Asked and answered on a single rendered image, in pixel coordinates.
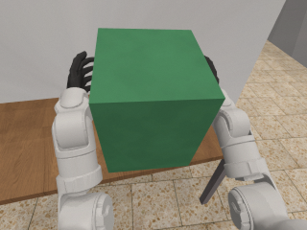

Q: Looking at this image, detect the left robot forearm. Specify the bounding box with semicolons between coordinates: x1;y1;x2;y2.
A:
51;87;103;230

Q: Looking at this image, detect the right robot hand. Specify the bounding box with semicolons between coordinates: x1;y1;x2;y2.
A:
204;56;220;84

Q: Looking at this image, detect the right robot forearm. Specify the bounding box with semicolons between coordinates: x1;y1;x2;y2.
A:
211;88;288;216

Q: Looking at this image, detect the carton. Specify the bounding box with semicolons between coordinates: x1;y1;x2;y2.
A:
88;28;225;173

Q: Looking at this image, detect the table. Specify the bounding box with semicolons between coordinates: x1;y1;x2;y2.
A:
0;94;226;205

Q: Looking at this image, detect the left robot hand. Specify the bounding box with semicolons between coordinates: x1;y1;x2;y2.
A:
66;51;94;93

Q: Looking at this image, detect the robot right upper arm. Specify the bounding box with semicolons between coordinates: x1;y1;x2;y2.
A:
227;181;307;230

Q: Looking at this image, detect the robot left upper arm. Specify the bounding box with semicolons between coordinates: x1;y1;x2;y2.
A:
59;192;115;230

